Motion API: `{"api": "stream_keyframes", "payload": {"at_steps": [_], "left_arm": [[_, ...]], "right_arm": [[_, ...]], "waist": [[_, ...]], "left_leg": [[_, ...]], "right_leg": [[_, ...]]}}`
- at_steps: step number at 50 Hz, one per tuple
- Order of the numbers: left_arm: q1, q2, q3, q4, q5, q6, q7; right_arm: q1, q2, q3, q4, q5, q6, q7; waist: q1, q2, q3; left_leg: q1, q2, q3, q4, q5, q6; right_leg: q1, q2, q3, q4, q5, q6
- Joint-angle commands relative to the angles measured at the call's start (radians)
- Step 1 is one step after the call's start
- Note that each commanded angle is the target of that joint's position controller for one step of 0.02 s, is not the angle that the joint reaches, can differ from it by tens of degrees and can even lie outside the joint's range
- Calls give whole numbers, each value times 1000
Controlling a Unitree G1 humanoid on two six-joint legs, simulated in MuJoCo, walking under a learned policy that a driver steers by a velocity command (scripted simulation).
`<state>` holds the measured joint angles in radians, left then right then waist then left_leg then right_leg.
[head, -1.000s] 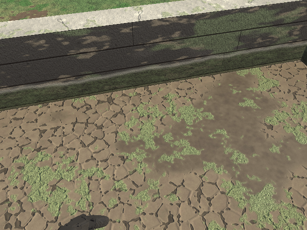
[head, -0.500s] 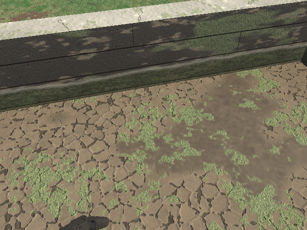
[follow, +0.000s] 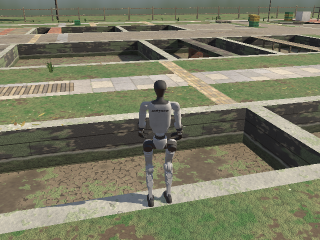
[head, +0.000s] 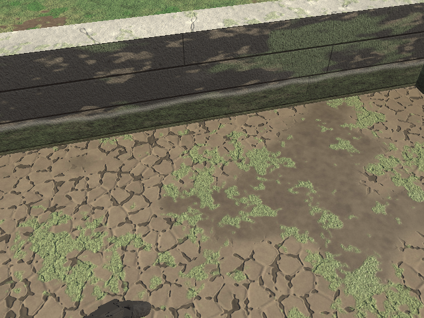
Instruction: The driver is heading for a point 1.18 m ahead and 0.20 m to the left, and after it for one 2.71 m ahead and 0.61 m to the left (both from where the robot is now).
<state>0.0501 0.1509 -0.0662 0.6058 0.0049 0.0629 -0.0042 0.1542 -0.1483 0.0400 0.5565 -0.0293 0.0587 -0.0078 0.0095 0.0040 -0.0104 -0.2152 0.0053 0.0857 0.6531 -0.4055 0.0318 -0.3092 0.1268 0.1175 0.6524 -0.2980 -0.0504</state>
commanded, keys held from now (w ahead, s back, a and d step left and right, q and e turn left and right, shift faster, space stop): w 1.00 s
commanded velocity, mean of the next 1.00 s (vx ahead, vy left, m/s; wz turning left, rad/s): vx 0.50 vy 0.00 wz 0.00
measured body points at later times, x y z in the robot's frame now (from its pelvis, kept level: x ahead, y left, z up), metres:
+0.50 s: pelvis +0.00 +0.00 +0.00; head -0.01 +0.00 +0.45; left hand +0.22 +0.19 -0.07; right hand +0.19 -0.20 -0.08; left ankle -0.03 +0.09 -0.72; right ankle +0.03 -0.09 -0.72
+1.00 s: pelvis +0.00 +0.00 +0.00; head -0.01 +0.00 +0.45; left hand +0.22 +0.19 -0.07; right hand +0.19 -0.20 -0.08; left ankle -0.03 +0.09 -0.72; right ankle +0.03 -0.09 -0.72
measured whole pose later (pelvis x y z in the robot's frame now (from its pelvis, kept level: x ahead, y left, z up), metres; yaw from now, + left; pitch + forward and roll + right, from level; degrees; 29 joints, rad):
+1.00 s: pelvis +0.00 +0.00 +0.00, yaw +0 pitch -2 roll +0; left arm 0.05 0.14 -0.07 0.60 0.01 0.06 -0.01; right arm 0.15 -0.15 0.04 0.55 -0.03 0.06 -0.01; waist 0.01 0.00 -0.01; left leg -0.22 0.01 0.08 0.66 -0.41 0.03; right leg -0.32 0.12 0.10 0.66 -0.30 -0.05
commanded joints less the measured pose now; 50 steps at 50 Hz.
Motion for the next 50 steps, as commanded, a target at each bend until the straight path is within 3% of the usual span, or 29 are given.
{"api": "stream_keyframes", "payload": {"at_steps": [1,4,6,7,9,10,12,13,15,16,18,21,23,24,27,28,30,31,33,34,36,38,39,41,43,45,47,49,50], "left_arm": [[-129,56,17,-110,10,-22,-11],[-74,67,21,-79,1,-25,7],[-128,66,19,-99,-6,-14,11],[-164,52,14,-121,-3,-18,-7],[-121,59,18,-105,15,-24,-13],[-74,68,21,-80,2,-23,6],[-124,66,19,-99,-4,-15,11],[-160,52,14,-120,-2,-19,-7],[-119,60,18,-104,15,-25,-13],[-72,67,21,-80,2,-24,6],[-158,51,15,-119,2,-22,-6],[-75,66,20,-80,1,-22,7],[-125,64,19,-99,-5,-15,11],[-160,50,13,-121,-2,-19,-6],[-117,58,19,-102,17,-28,-12],[-72,64,20,-79,1,-26,7],[-127,63,18,-100,-6,-15,11],[-162,49,13,-121,-3,-19,-7],[-119,56,17,-104,15,-25,-13],[-71,65,20,-80,3,-24,6],[-157,49,14,-119,2,-22,-6],[-77,64,19,-83,1,-21,6],[-149,54,15,-113,4,-23,-8],[-76,62,19,-82,2,-24,7],[-158,49,13,-120,0,-21,-6],[-76,63,19,-83,1,-22,6],[-155,49,14,-120,2,-22,-7],[-116,54,17,-104,15,-27,-11],[-71,63,19,-81,1,-24,7]], "right_arm": [[-108,-76,-21,-107,3,-10,-2],[-38,-65,-23,-81,-6,-20,-3],[-69,-52,-15,-88,-2,-22,-1],[-120,-59,-13,-112,6,-12,-2],[-99,-72,-21,-107,1,-7,0],[-40,-66,-23,-83,-5,-19,-2],[-65,-53,-14,-87,-2,-23,-1],[-118,-62,-13,-111,6,-13,-2],[-98,-74,-21,-107,1,-8,-1],[-40,-66,-22,-83,-5,-19,-2],[-112,-60,-14,-110,5,-13,-2],[-44,-63,-21,-84,-5,-18,-2],[-64,-50,-13,-88,-3,-22,-1],[-116,-59,-12,-111,6,-12,-1],[-93,-71,-22,-105,-1,-8,-1],[-38,-62,-22,-81,-5,-20,-3],[-69,-49,-13,-88,-2,-22,-1],[-120,-57,-12,-112,6,-12,-1],[-100,-70,-20,-107,1,-7,0],[-40,-63,-21,-83,-5,-19,-2],[-113,-58,-12,-110,5,-13,-2],[-49,-65,-21,-84,-3,-18,-2],[-107,-56,-12,-112,4,-9,-1],[-45,-63,-21,-83,-3,-19,-2],[-116,-53,-10,-112,4,-11,-1],[-48,-64,-21,-84,-3,-18,-1],[-112,-55,-10,-110,4,-12,-1],[-100,-72,-21,-106,1,-8,-1],[-43,-61,-20,-83,-4,-19,-2]], "waist": [[18,16,-44],[-10,-6,-167],[-11,-19,-54],[9,6,0],[15,6,-63],[-9,-6,-150],[-11,-19,-53],[10,7,1],[16,8,-62],[-8,-5,-149],[10,5,-12],[-9,-8,-146],[-12,-23,-54],[10,3,0],[14,4,-81],[-10,-6,-167],[-11,-19,-53],[10,6,1],[16,6,-62],[-9,-6,-149],[10,4,-11],[-7,-4,-126],[8,-4,-17],[-8,-6,-144],[10,-2,-7],[-8,-6,-127],[10,-2,-10],[16,9,-66],[-9,-7,-147]], "left_leg": [[40,88,-96,-93,241,11],[102,63,-60,-90,64,0],[55,51,-56,-100,30,2],[23,76,-86,-99,203,6],[45,89,-94,-88,247,9],[93,65,-64,-94,60,2],[54,53,-61,-103,32,5],[21,78,-90,-101,206,8],[44,90,-96,-88,253,10],[93,65,-65,-94,65,3],[21,79,-90,-101,208,7],[89,62,-60,-91,56,0],[53,51,-59,-99,30,3],[20,76,-88,-98,204,7],[50,88,-94,-84,256,7],[98,62,-61,-90,59,0],[50,50,-57,-99,28,3],[18,76,-88,-99,201,6],[40,88,-96,-88,246,9],[89,64,-65,-93,58,2],[17,78,-91,-101,203,6],[78,60,-63,-94,51,2],[18,79,-90,-97,213,5],[85,59,-62,-91,47,1],[16,77,-88,-98,200,5],[78,59,-63,-92,47,1],[17,79,-92,-99,207,6],[40,83,-94,-85,242,7],[86,61,-62,-90,54,0]], "right_leg": [[-56,-98,53,-88,292,-21],[7,-98,87,-118,138,-26],[-59,-106,109,-148,66,-26],[-81,-105,62,-99,251,-22],[-46,-98,49,-85,306,-22],[-5,-98,85,-122,123,-25],[-57,-105,105,-146,62,-26],[-79,-104,59,-97,250,-22],[-45,-99,46,-83,307,-22],[-4,-99,82,-120,126,-24],[-64,-104,55,-92,264,-23],[-8,-102,84,-122,125,-25],[-58,-108,104,-147,60,-26],[-79,-107,57,-97,249,-22],[-33,-100,43,-83,318,-23],[7,-102,81,-118,130,-26],[-58,-110,102,-148,58,-25],[-79,-108,55,-98,246,-22],[-45,-102,42,-84,301,-22],[-4,-102,79,-121,117,-24],[-64,-107,51,-93,257,-23],[-17,-105,80,-125,110,-24],[-63,-105,44,-88,270,-22],[-6,-106,80,-122,114,-26],[-73,-108,51,-94,253,-22],[-19,-107,80,-126,106,-24],[-69,-108,49,-93,252,-23],[-40,-106,38,-84,304,-23],[-7,-105,76,-122,116,-24]]}}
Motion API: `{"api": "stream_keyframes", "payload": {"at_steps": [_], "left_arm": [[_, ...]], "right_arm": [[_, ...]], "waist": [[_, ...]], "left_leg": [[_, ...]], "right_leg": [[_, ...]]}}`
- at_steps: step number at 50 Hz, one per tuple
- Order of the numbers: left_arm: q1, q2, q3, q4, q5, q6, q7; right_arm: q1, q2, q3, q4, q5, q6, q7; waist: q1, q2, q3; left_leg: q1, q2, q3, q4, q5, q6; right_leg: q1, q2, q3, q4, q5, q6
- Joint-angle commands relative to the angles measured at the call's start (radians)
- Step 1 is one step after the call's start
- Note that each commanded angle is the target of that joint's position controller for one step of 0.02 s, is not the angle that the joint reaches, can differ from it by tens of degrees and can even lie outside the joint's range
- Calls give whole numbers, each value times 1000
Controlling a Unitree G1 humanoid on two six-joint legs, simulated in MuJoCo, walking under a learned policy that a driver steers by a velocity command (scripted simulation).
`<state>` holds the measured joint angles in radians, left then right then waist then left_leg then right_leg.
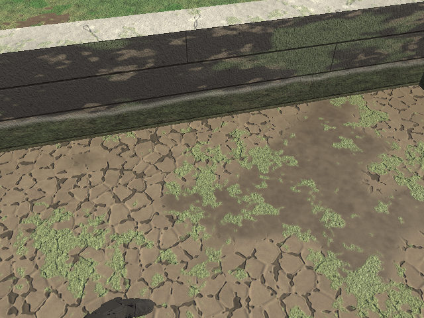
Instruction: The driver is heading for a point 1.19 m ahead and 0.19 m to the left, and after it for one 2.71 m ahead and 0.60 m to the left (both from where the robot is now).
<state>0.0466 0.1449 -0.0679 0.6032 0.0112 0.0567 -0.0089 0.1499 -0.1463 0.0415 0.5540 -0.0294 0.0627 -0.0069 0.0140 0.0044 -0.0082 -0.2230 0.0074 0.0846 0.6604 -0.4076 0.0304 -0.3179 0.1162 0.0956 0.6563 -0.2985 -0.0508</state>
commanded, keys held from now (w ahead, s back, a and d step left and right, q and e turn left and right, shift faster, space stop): w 1.00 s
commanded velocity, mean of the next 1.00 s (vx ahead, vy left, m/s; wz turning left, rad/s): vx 0.50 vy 0.00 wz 0.00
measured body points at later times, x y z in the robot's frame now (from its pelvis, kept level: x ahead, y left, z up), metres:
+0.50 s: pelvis +0.00 +0.00 +0.00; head -0.01 +0.00 +0.45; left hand +0.22 +0.19 -0.07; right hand +0.20 -0.19 -0.08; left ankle -0.03 +0.09 -0.72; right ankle +0.03 -0.09 -0.72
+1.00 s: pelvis +0.00 +0.00 +0.00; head -0.01 +0.00 +0.45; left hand +0.22 +0.19 -0.07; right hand +0.20 -0.19 -0.08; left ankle -0.03 +0.10 -0.72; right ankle +0.03 -0.09 -0.72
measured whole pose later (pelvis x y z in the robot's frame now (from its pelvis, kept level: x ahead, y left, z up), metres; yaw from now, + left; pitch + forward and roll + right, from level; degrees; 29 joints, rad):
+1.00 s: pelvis +0.00 +0.00 +0.00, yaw +0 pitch -2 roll +0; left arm 0.05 0.14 -0.07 0.60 0.01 0.06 -0.01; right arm 0.15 -0.14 0.04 0.55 -0.03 0.06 -0.01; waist 0.01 0.00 -0.01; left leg -0.22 0.01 0.08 0.66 -0.41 0.03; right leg -0.32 0.11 0.08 0.66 -0.30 -0.05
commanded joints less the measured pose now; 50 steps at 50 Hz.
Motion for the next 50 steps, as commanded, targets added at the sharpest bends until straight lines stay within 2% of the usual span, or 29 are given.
{"api": "stream_keyframes", "payload": {"at_steps": [1,2,4,5,6,7,9,11,13,14,16,19,21,22,25,26,28,29,32,33,35,37,39,41,42,44,47,49,50], "left_arm": [[-107,69,20,-90,-10,-14,15],[-152,53,15,-117,-5,-16,-1],[-72,68,20,-81,-5,-15,11],[-143,58,16,-111,-2,-18,-3],[-78,64,19,-85,-5,-16,12],[-144,56,16,-112,-2,-18,-3],[-71,67,20,-80,-5,-17,11],[-150,54,15,-117,-6,-16,-2],[-111,58,18,-102,8,-21,-7],[-66,68,20,-79,-5,-18,11],[-151,52,15,-117,-5,-17,-1],[-67,67,20,-79,-5,-18,11],[-117,65,19,-98,-11,-11,16],[-151,52,14,-119,-8,-15,-2],[-106,59,19,-100,11,-24,-7],[-62,65,20,-77,-4,-21,12],[-118,64,19,-98,-12,-10,16],[-152,50,14,-119,-9,-15,-2],[-106,58,19,-100,12,-23,-7],[-62,64,20,-77,-4,-21,12],[-151,50,14,-117,-7,-17,-1],[-70,65,19,-82,-5,-16,11],[-147,52,15,-117,-4,-17,-2],[-107,56,17,-102,9,-22,-7],[-62,66,20,-79,-5,-19,11],[-147,51,15,-117,-5,-18,-1],[-63,64,19,-79,-5,-19,11],[-147,50,14,-118,-5,-18,-1],[-118,49,15,-109,5,-20,-5]], "right_arm": [[-50,-48,-14,-84,-3,-25,-2],[-110,-57,-13,-107,5,-16,-2],[-44,-65,-22,-81,-3,-22,-2],[-103,-56,-13,-108,4,-13,-2],[-47,-61,-19,-80,-4,-23,-3],[-104,-58,-14,-107,5,-15,-2],[-43,-61,-20,-80,-3,-22,-2],[-110,-54,-11,-108,4,-15,-2],[-96,-71,-21,-103,1,-12,-1],[-38,-61,-21,-80,-4,-22,-3],[-110,-55,-12,-107,4,-16,-2],[-41,-59,-20,-80,-4,-21,-2],[-60,-47,-12,-84,-2,-25,-2],[-114,-56,-11,-107,6,-16,-2],[-91,-69,-21,-101,-1,-12,-1],[-34,-60,-21,-77,-4,-24,-3],[-64,-46,-12,-83,-1,-25,-2],[-116,-55,-11,-107,6,-15,-1],[-90,-68,-20,-101,-1,-11,-1],[-33,-59,-20,-76,-4,-23,-3],[-114,-54,-11,-106,5,-15,-2],[-47,-61,-20,-80,-2,-20,-2],[-109,-52,-10,-106,4,-14,-1],[-97,-71,-21,-102,1,-11,-1],[-39,-60,-20,-79,-3,-22,-3],[-111,-54,-11,-106,5,-15,-2],[-41,-57,-19,-79,-3,-21,-2],[-111,-52,-10,-106,4,-15,-1],[-108,-67,-18,-102,2,-12,0]], "waist": [[-19,-24,-82],[6,2,-14],[-12,-5,-129],[3,-5,-20],[-9,-6,-128],[4,-2,-20],[-12,-9,-137],[6,-3,-8],[12,7,-68],[-13,-10,-148],[5,0,-14],[-13,-10,-147],[-16,-24,-54],[7,2,0],[11,4,-83],[-13,-7,-169],[-15,-20,-54],[7,4,0],[11,2,-83],[-13,-7,-169],[6,2,-13],[-12,-6,-127],[6,-5,-11],[13,7,-68],[-12,-8,-148],[7,0,-13],[-13,-10,-146],[6,-2,-13],[16,11,-55]], "left_leg": [[65,51,-59,-104,37,3],[23,74,-89,-105,204,6],[85,56,-62,-98,51,2],[25,75,-89,-102,215,5],[82,59,-65,-104,46,5],[24,74,-91,-103,210,7],[88,57,-62,-98,49,3],[21,74,-88,-104,205,6],[46,79,-92,-90,240,7],[92,57,-61,-95,53,1],[21,72,-89,-104,202,5],[90,57,-61,-95,49,0],[53,47,-59,-103,27,4],[19,71,-90,-103,204,7],[51,83,-96,-90,255,7],[100,58,-62,-95,57,1],[51,46,-59,-104,28,3],[18,71,-90,-104,204,6],[50,82,-97,-90,254,7],[99,57,-62,-95,56,1],[18,70,-89,-104,198,4],[80,54,-63,-97,45,1],[18,74,-94,-104,207,6],[42,78,-96,-91,240,7],[89,57,-64,-96,52,1],[16,71,-92,-104,203,5],[87,55,-63,-95,50,0],[16,70,-92,-103,200,4],[34,77,-97,-95,225,7]], "right_leg": [[-30,-98,109,-140,77,-25],[-55,-99,69,-97,256,-22],[-9,-97,99,-129,106,-24],[-54,-97,62,-92,268,-22],[-8,-96,101,-130,98,-24],[-50,-100,63,-92,266,-23],[-4,-98,99,-127,108,-25],[-63,-100,67,-97,253,-22],[-32,-98,56,-88,303,-23],[0,-97,96,-126,114,-24],[-56,-102,66,-98,254,-23],[-1,-99,95,-127,110,-24],[-51,-105,115,-153,44,-25],[-70,-104,66,-102,238,-22],[-23,-97,52,-86,310,-23],[16,-98,90,-121,120,-25],[-49,-106,112,-151,48,-24],[-67,-105,63,-101,240,-21],[-23,-98,49,-86,309,-22],[16,-99,89,-121,119,-25],[-55,-105,60,-97,252,-23],[-11,-102,91,-130,97,-23],[-59,-103,59,-97,245,-22],[-30,-102,48,-87,298,-22],[1,-101,88,-125,107,-24],[-54,-106,57,-96,251,-23],[-1,-102,87,-126,106,-23],[-55,-107,57,-97,248,-23],[-37,-105,50,-90,281,-23]]}}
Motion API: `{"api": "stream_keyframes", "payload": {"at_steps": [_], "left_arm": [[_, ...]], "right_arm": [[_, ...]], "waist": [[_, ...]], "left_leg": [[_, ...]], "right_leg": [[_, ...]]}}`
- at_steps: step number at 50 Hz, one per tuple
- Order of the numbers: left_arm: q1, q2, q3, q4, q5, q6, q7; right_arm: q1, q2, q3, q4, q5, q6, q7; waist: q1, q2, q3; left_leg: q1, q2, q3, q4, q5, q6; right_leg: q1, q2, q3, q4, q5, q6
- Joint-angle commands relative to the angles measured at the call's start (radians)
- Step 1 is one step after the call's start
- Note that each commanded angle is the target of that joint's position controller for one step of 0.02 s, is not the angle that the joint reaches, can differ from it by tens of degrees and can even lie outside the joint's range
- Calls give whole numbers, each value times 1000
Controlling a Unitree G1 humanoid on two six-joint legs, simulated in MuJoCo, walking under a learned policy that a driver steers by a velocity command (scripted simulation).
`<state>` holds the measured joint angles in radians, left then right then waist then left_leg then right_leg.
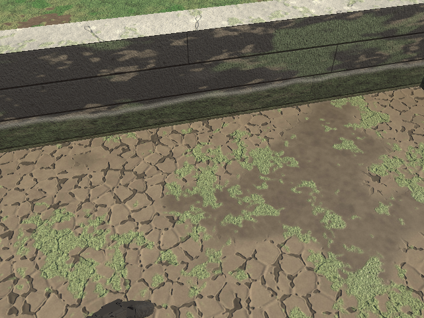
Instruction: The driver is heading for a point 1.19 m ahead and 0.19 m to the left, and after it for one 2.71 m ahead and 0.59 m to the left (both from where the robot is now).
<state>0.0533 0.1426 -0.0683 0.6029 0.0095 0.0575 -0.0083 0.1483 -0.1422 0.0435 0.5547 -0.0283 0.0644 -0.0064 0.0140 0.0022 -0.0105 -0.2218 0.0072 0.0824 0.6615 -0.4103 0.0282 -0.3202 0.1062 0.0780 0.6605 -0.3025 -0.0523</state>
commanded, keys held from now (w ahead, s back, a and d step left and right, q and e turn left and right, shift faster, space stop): w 1.00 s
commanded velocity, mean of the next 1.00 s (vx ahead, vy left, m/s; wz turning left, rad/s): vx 0.50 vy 0.00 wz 0.00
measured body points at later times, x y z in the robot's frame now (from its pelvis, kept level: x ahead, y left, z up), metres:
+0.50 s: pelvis +0.00 +0.00 +0.00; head -0.01 +0.00 +0.45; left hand +0.22 +0.19 -0.07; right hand +0.20 -0.19 -0.08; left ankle -0.03 +0.10 -0.72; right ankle +0.03 -0.09 -0.72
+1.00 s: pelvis +0.00 +0.00 +0.00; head -0.01 +0.00 +0.45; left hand +0.21 +0.19 -0.07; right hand +0.20 -0.19 -0.08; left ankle -0.03 +0.10 -0.72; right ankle +0.03 -0.09 -0.72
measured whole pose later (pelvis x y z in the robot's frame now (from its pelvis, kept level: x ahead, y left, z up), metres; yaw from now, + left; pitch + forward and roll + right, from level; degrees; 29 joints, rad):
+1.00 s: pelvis +0.00 +0.00 +0.00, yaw +0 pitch -2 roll +0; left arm 0.06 0.14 -0.07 0.60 0.01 0.06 -0.01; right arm 0.15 -0.14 0.05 0.56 -0.03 0.06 -0.01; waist 0.01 0.00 -0.01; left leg -0.22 0.01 0.08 0.66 -0.41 0.03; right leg -0.32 0.10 0.06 0.66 -0.31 -0.05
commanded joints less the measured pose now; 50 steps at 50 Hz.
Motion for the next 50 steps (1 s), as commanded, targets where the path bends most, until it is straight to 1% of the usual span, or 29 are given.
{"api": "stream_keyframes", "payload": {"at_steps": [1,2,4,6,7,9,11,13,14,16,18,19,21,23,25,26,28,31,33,35,36,38,40,41,43,45,46,48,50], "left_arm": [[-114,56,17,-102,10,-22,-7],[-69,66,20,-79,-3,-20,11],[-153,52,14,-118,-4,-19,-2],[-72,66,19,-82,-3,-18,10],[-143,57,16,-112,0,-20,-4],[-69,64,19,-81,-2,-21,11],[-151,52,14,-118,-5,-19,-2],[-110,56,17,-103,10,-23,-7],[-66,66,19,-80,-3,-20,11],[-151,51,14,-118,-4,-19,-1],[-69,65,19,-82,-3,-18,10],[-140,56,16,-112,0,-21,-3],[-67,63,18,-81,-2,-21,11],[-149,52,14,-119,-5,-19,-2],[-108,55,17,-103,10,-23,-7],[-63,65,19,-80,-3,-21,11],[-148,51,14,-119,-4,-20,-1],[-63,64,19,-80,-3,-21,11],[-148,50,14,-119,-4,-20,-1],[-107,54,16,-103,10,-23,-7],[-62,64,19,-80,-3,-21,11],[-147,50,14,-119,-4,-20,-1],[-107,54,16,-104,10,-24,-7],[-62,64,18,-81,-3,-21,11],[-146,50,14,-119,-4,-20,-1],[-64,63,18,-83,-3,-19,10],[-136,55,15,-113,0,-22,-3],[-62,61,18,-83,-2,-22,11],[-144,50,14,-120,-4,-20,-2]], "right_arm": [[-99,-72,-22,-103,0,-12,-1],[-40,-61,-21,-80,-4,-22,-3],[-111,-56,-12,-106,3,-16,-2],[-45,-65,-22,-80,-3,-23,-2],[-104,-56,-13,-107,3,-14,-1],[-41,-63,-21,-78,-3,-24,-2],[-113,-54,-11,-107,3,-15,-2],[-99,-71,-21,-102,0,-12,0],[-40,-61,-20,-78,-4,-22,-2],[-111,-55,-12,-105,3,-16,-2],[-45,-64,-21,-78,-3,-22,-2],[-104,-55,-12,-106,3,-14,-1],[-41,-62,-21,-76,-3,-23,-2],[-113,-53,-10,-105,3,-15,-2],[-99,-71,-21,-101,0,-12,0],[-40,-60,-20,-77,-4,-22,-2],[-111,-55,-11,-104,3,-16,-2],[-41,-59,-20,-77,-4,-22,-2],[-111,-54,-11,-104,3,-16,-1],[-101,-70,-20,-101,0,-11,0],[-41,-59,-20,-77,-4,-21,-2],[-112,-54,-11,-104,3,-15,-1],[-102,-70,-20,-101,0,-11,0],[-42,-59,-19,-77,-4,-21,-2],[-113,-53,-11,-104,3,-15,-1],[-47,-62,-20,-77,-3,-22,-2],[-106,-54,-11,-104,3,-13,-1],[-43,-61,-20,-75,-3,-23,-2],[-115,-52,-9,-104,3,-15,-1]], "waist": [[13,8,-66],[-13,-8,-144],[6,0,-11],[-11,-4,-125],[5,-4,-17],[-12,-4,-142],[7,-2,-6],[14,9,-66],[-12,-8,-145],[7,0,-10],[-11,-4,-125],[5,-5,-17],[-12,-5,-143],[8,-2,-6],[14,8,-66],[-12,-8,-145],[7,0,-10],[-12,-8,-144],[7,-1,-10],[14,8,-66],[-12,-8,-144],[7,-1,-10],[15,8,-66],[-12,-8,-143],[7,-1,-10],[-10,-4,-125],[6,-5,-16],[-11,-4,-142],[8,-3,-6]], "left_leg": [[39,76,-93,-91,237,7],[85,55,-61,-96,50,2],[14,69,-90,-104,201,6],[78,53,-63,-97,47,3],[16,72,-92,-101,214,6],[84,53,-63,-95,46,3],[12,70,-90,-103,204,6],[37,75,-95,-91,237,8],[84,54,-63,-95,50,2],[12,68,-91,-103,202,6],[77,52,-64,-96,48,3],[15,70,-93,-100,215,5],[83,52,-64,-94,47,3],[11,69,-92,-102,206,6],[37,74,-96,-89,239,7],[84,53,-64,-93,51,1],[11,67,-93,-102,204,6],[83,53,-64,-93,50,1],[11,66,-93,-101,203,5],[36,72,-97,-89,236,6],[82,52,-65,-93,49,1],[10,66,-93,-101,202,5],[35,72,-98,-89,235,6],[81,52,-65,-93,48,1],[9,66,-94,-101,201,5],[74,50,-67,-94,46,2],[11,68,-96,-99,214,4],[80,50,-67,-92,46,2],[7,66,-95,-100,206,5]], "right_leg": [[-29,-94,63,-92,299,-21],[1,-93,104,-131,107,-22],[-53,-98,74,-103,250,-21],[-9,-95,105,-135,97,-22],[-51,-95,66,-96,263,-20],[4,-96,104,-131,103,-23],[-60,-98,72,-102,246,-21],[-29,-96,60,-92,297,-21],[1,-95,101,-131,105,-22],[-53,-100,70,-102,249,-21],[-9,-97,102,-134,96,-22],[-50,-97,63,-95,262,-20],[4,-97,100,-130,103,-23],[-59,-100,68,-101,247,-21],[-29,-98,57,-91,298,-21],[1,-96,98,-130,105,-22],[-52,-101,67,-101,250,-22],[0,-97,97,-130,104,-22],[-53,-102,66,-102,248,-22],[-29,-100,54,-91,295,-21],[0,-98,96,-131,102,-22],[-53,-103,65,-102,247,-21],[-29,-100,53,-91,294,-21],[-1,-99,95,-131,100,-22],[-53,-104,63,-102,245,-21],[-10,-100,95,-135,90,-22],[-50,-101,56,-95,258,-20],[3,-101,94,-130,98,-23],[-59,-104,61,-101,243,-21]]}}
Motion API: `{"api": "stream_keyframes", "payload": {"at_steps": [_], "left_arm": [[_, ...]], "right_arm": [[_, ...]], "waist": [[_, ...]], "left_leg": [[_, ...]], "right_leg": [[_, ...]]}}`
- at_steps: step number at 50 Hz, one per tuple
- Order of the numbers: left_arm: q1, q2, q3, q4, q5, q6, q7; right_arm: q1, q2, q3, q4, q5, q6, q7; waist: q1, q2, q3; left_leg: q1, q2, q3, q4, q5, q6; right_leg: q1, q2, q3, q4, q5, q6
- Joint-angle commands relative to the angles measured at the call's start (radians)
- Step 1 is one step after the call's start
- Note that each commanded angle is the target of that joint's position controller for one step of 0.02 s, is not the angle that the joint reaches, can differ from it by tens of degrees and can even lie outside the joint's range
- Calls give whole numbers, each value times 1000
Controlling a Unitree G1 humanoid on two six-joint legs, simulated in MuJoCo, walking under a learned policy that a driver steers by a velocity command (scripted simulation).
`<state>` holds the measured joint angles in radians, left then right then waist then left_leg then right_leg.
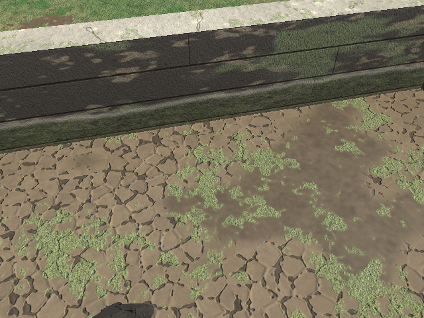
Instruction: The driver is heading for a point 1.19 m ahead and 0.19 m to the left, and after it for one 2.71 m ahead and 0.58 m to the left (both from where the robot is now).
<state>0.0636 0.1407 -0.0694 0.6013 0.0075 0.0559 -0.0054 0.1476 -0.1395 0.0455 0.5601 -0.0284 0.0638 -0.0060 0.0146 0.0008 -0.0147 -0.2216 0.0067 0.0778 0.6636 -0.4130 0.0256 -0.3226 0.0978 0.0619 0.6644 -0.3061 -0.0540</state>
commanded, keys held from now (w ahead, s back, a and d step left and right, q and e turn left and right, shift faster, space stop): w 0.64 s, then no key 0.36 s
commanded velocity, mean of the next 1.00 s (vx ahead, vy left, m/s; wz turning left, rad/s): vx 0.41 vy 0.00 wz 0.00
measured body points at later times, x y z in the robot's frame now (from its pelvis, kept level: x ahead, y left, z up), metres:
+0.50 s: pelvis +0.00 +0.00 +0.00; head -0.01 +0.00 +0.45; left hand +0.21 +0.19 -0.07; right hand +0.20 -0.19 -0.08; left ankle -0.03 +0.10 -0.72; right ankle +0.03 -0.09 -0.72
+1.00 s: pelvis +0.01 +0.00 +0.02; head +0.00 +0.01 +0.47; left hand +0.18 +0.20 -0.08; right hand +0.18 -0.19 -0.08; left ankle -0.03 +0.10 -0.72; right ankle +0.03 -0.09 -0.72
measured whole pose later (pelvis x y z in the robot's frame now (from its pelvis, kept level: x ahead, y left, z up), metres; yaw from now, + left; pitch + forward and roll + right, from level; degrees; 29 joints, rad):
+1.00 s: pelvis +0.01 +0.00 +0.02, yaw +1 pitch -1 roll +0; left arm 0.11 0.13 -0.07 0.69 0.01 0.05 -0.02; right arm 0.18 -0.15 0.05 0.64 -0.02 0.06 0.00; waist 0.02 0.00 -0.01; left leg -0.11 -0.01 0.06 0.40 -0.28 0.03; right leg -0.21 0.08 0.05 0.40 -0.18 -0.05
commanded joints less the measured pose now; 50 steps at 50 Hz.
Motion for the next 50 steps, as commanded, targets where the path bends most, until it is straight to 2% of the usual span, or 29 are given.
{"api": "stream_keyframes", "payload": {"at_steps": [1,3,5,7,8,10,12,13,14,15,17,18,19,20,22,23,24,25,27,28,29,30,32,33,35,36,37,41,50], "left_arm": [[-124,50,15,-109,10,-21,-9],[-68,65,19,-80,0,-20,8],[-154,52,15,-118,-1,-19,-4],[-113,55,17,-103,12,-22,-10],[-68,64,19,-80,0,-20,8],[-153,51,15,-118,-1,-19,-4],[-112,55,17,-103,12,-23,-10],[-67,64,19,-80,0,-20,8],[-108,65,19,-92,-5,-16,12],[-152,51,15,-118,-1,-19,-4],[-111,54,17,-103,12,-23,-10],[-66,64,19,-80,0,-20,8],[-107,65,19,-92,-5,-17,12],[-151,51,15,-118,-1,-19,-4],[-111,54,17,-103,12,-23,-10],[-66,64,19,-80,0,-21,8],[-106,64,19,-92,-5,-17,12],[-151,51,15,-118,-1,-19,-4],[-110,54,17,-103,12,-23,-10],[-65,63,19,-80,0,-21,8],[-105,64,19,-92,-5,-17,12],[-150,51,14,-118,-1,-20,-4],[-67,63,18,-83,0,-19,7],[-129,53,15,-109,3,-21,-6],[-84,45,13,-90,13,-25,-10],[-32,51,11,-58,-4,-19,7],[-118,40,7,-92,-3,-20,-6],[-73,39,6,-55,17,-16,-12],[-22,55,27,13,2,-23,-13]], "right_arm": [[-107,-71,-20,-104,0,-12,0],[-41,-61,-21,-81,-4,-21,-3],[-112,-56,-12,-108,3,-15,-2],[-102,-72,-22,-105,0,-10,0],[-42,-61,-21,-81,-4,-20,-2],[-112,-55,-12,-108,3,-14,-1],[-102,-72,-22,-104,0,-10,0],[-42,-60,-21,-80,-4,-20,-2],[-52,-45,-13,-84,-3,-23,-1],[-113,-55,-12,-107,3,-14,-1],[-103,-71,-21,-104,0,-10,0],[-43,-60,-20,-80,-3,-20,-2],[-52,-44,-12,-83,-3,-23,-1],[-114,-55,-12,-107,3,-14,-1],[-103,-71,-21,-104,0,-10,0],[-43,-60,-20,-80,-3,-20,-2],[-53,-44,-12,-83,-3,-22,-1],[-114,-54,-12,-107,3,-14,-1],[-104,-71,-21,-104,0,-10,0],[-44,-59,-20,-79,-3,-20,-2],[-53,-44,-12,-83,-2,-22,-1],[-115,-54,-12,-107,3,-14,-1],[-48,-63,-21,-79,-2,-20,-2],[-100,-53,-11,-105,2,-11,0],[-83,-58,-14,-93,-4,-10,1],[-9,-49,-12,-56,-5,-18,0],[-91,-38,-2,-92,-2,-11,1],[-54,-50,-1,-49,-5,-18,2],[-13,-81,-17,11,9,-18,9]], "waist": [[17,14,-50],[-12,-6,-140],[7,1,-6],[15,9,-62],[-12,-7,-140],[7,0,-6],[15,9,-62],[-12,-7,-139],[-19,-24,-72],[7,0,-6],[15,9,-62],[-12,-6,-139],[-19,-24,-72],[8,0,-6],[15,9,-62],[-12,-6,-139],[-19,-24,-71],[8,-1,-6],[15,9,-62],[-11,-6,-139],[-19,-24,-71],[8,-1,-6],[-10,-2,-120],[7,-7,-14],[16,-5,-70],[-12,-21,-125],[3,-19,15],[10,-15,-41],[3,-3,-59]], "left_leg": [[28,73,-98,-95,233,11],[81,51,-62,-93,53,3],[8,65,-91,-102,207,7],[34,71,-95,-89,240,8],[80,51,-63,-93,53,3],[7,64,-92,-102,206,7],[33,70,-96,-89,239,8],[79,50,-63,-93,52,3],[49,42,-61,-99,37,4],[7,64,-92,-101,206,7],[32,69,-96,-89,239,8],[79,50,-64,-93,52,2],[48,42,-62,-98,36,4],[6,63,-93,-101,205,7],[32,69,-97,-89,238,8],[78,49,-65,-92,51,2],[48,41,-63,-98,36,4],[5,63,-94,-101,205,7],[31,68,-98,-89,238,8],[77,49,-66,-92,51,2],[47,41,-64,-98,36,4],[5,62,-94,-101,205,6],[70,46,-68,-93,49,4],[7,64,-98,-103,207,6],[26,67,-100,-110,188,6],[82,48,-72,-141,-20,-3],[2,60,-99,-156,139,-2],[54,76,-117,-240,171,-16],[140,92,-142,-344,282,1]], "right_leg": [[-30,-94,70,-96,282,-20],[3,-91,107,-134,104,-20],[-49,-97,76,-105,251,-20],[-26,-94,64,-94,298,-20],[2,-92,106,-134,103,-20],[-50,-98,75,-105,249,-20],[-26,-95,63,-94,297,-20],[2,-93,105,-134,102,-20],[-28,-96,116,-150,61,-21],[-50,-98,74,-105,248,-20],[-26,-96,62,-94,295,-20],[2,-94,104,-134,101,-20],[-28,-97,115,-150,60,-21],[-50,-99,73,-105,247,-20],[-26,-96,61,-94,294,-20],[1,-95,103,-134,99,-20],[-29,-97,114,-150,58,-21],[-50,-100,71,-105,246,-20],[-26,-97,60,-94,293,-20],[1,-95,102,-134,98,-20],[-29,-98,113,-150,57,-21],[-50,-101,70,-105,245,-20],[-8,-97,102,-138,89,-21],[-43,-100,68,-105,253,-21],[2,-111,83,-126,271,-27],[8,-121,142,-203,40,-26],[-28,-121,108,-176,225,-25],[58,-150,145,-258,284,-21],[139,-169,142,-349,312,-27]]}}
